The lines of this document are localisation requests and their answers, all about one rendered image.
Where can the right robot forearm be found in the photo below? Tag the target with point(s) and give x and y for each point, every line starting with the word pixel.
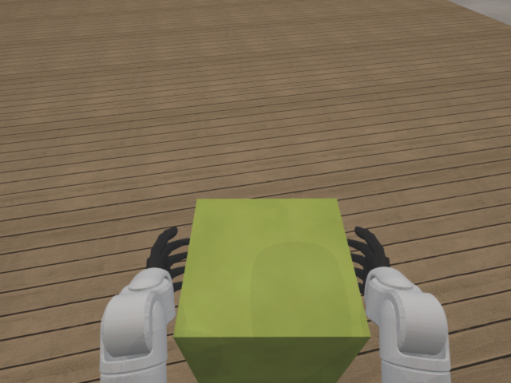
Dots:
pixel 413 331

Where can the left robot forearm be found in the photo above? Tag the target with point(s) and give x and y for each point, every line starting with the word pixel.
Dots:
pixel 133 341

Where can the carton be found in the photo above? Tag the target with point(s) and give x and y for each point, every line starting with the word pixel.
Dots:
pixel 269 293

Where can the left robot hand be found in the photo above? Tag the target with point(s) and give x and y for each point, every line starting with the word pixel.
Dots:
pixel 159 257

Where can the right robot hand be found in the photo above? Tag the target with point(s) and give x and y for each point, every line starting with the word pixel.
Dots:
pixel 374 255

